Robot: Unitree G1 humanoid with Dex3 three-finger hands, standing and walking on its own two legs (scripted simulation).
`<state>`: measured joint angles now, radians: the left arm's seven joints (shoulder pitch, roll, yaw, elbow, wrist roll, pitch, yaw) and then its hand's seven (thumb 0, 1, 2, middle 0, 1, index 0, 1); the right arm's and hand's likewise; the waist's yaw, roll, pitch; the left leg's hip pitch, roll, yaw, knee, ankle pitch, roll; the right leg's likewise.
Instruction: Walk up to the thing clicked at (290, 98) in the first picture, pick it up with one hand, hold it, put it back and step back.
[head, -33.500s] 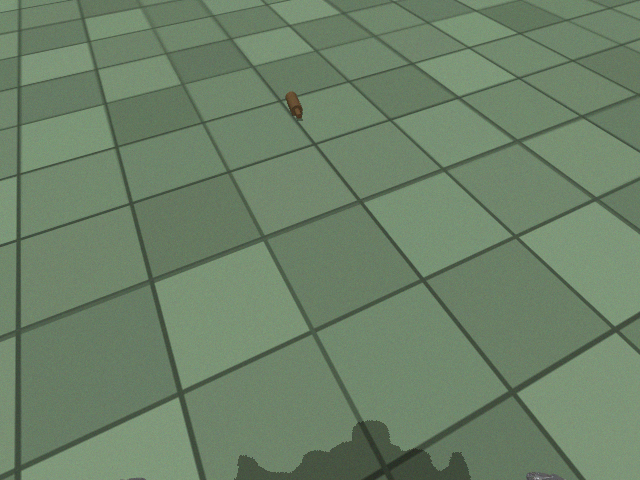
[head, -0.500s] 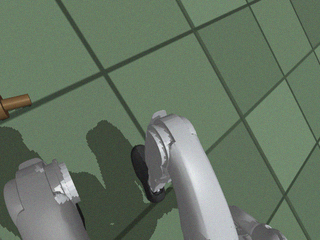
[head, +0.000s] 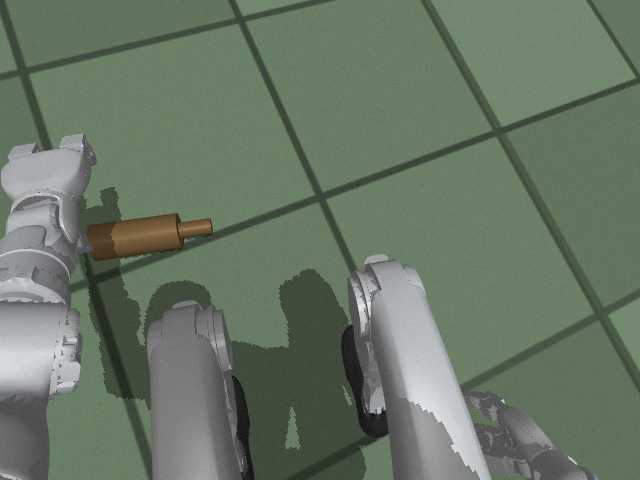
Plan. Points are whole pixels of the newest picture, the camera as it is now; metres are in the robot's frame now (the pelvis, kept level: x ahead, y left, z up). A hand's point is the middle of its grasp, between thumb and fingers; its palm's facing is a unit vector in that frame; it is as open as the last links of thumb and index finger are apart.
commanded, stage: withdraw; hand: left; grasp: from above
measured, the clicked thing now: (154, 234) +0.49 +0.21 -0.34
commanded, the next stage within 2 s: home in 0.34 s
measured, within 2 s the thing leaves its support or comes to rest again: neither
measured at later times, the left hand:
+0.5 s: hand (92, 218) +0.48 +0.26 -0.19, palm faces -0.37 -0.02 -0.93, open 13.3 cm
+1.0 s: hand (33, 287) +0.35 +0.24 -0.01, palm faces -0.32 -0.58 -0.75, open 8.3 cm
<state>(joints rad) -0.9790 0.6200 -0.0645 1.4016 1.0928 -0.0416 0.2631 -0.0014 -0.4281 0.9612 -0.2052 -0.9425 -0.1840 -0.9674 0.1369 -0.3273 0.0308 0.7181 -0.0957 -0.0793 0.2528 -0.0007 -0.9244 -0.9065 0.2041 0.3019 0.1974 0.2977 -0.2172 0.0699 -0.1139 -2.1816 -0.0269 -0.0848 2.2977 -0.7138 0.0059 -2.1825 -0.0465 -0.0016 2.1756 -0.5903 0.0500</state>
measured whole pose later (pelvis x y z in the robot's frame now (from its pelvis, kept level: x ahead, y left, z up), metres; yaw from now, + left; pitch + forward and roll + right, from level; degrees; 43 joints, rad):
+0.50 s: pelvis +0.00 -0.01 -0.03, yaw +0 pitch +35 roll -6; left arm -0.99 0.71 0.10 1.51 1.29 -0.18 0.52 0.00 -0.41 0.93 -0.22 -0.90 -0.21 -0.91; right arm 0.18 -0.29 0.03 0.77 -0.17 -0.09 0.17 0.00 -0.92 -0.90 0.20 0.30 0.20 0.30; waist -0.28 0.01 -0.06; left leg -2.30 -0.04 -0.10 2.39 -0.71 -0.01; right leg -2.30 -0.05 -0.01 2.27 -0.58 0.05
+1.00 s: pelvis +0.01 +0.00 +0.11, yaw +2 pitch +33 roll -5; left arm -0.31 0.45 0.01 0.55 0.59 0.01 0.07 0.00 0.67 0.91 -0.22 -0.38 -0.22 -0.39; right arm 0.15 -0.30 -0.05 0.62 0.00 0.00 0.07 0.00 -0.91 -0.90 0.21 0.30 0.20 0.30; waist -0.07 0.04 -0.20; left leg -1.85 -0.02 -0.08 1.95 -0.68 0.00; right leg -1.85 -0.06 -0.02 1.85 -0.58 0.05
